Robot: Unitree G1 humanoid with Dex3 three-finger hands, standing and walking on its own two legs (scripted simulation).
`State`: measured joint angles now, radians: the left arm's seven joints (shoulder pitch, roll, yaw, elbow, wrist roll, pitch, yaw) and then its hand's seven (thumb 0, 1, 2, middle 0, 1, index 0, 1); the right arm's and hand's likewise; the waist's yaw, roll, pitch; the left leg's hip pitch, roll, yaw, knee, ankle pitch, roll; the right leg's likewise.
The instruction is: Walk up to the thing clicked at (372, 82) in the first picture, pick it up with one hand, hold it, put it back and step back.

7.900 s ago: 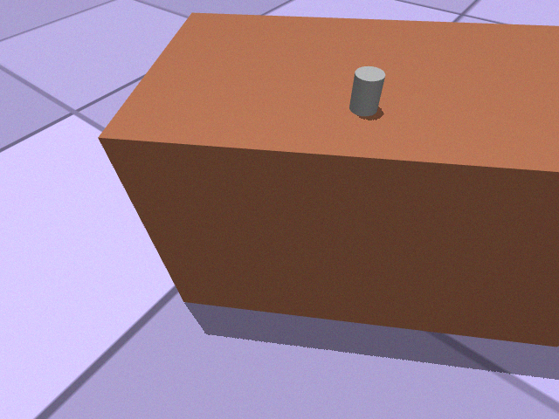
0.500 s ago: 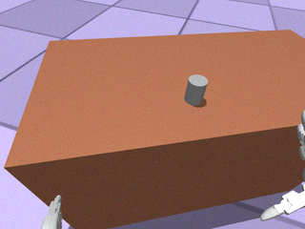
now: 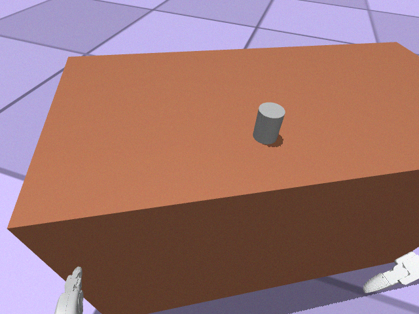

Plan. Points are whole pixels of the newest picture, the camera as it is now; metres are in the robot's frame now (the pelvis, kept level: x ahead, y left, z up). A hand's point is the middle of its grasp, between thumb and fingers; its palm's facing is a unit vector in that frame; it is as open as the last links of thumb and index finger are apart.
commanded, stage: rise first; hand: right
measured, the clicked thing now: (268, 123) +0.53 -0.17 +0.07
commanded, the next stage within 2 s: go down in 0.06 s
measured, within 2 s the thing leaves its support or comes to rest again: neither
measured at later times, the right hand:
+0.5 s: hand (393, 204) +0.21 -0.25 +0.18, palm faces +0.35 +0.85 -0.41, open 17.6 cm
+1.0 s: hand (396, 177) +0.26 -0.28 +0.18, palm faces +0.27 +0.91 -0.32, open 17.5 cm
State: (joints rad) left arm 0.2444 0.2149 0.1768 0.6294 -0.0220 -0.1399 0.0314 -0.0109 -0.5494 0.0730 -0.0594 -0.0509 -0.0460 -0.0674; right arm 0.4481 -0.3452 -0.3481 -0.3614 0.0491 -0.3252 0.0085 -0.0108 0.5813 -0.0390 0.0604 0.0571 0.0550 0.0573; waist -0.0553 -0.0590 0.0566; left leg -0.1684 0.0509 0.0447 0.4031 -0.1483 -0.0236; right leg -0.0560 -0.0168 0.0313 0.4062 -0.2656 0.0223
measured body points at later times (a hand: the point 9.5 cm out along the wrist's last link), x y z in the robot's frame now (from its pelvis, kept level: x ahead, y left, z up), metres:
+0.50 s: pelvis +0.01 +0.00 +0.00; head -0.01 +0.02 +0.45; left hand +0.18 +0.27 -0.08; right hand +0.19 -0.29 +0.20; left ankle +0.05 +0.14 -0.74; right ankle -0.02 -0.14 -0.74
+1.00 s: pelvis +0.02 -0.01 +0.00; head +0.00 +0.00 +0.45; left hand +0.19 +0.26 -0.08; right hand +0.24 -0.32 +0.20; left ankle +0.05 +0.14 -0.74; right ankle -0.02 -0.14 -0.74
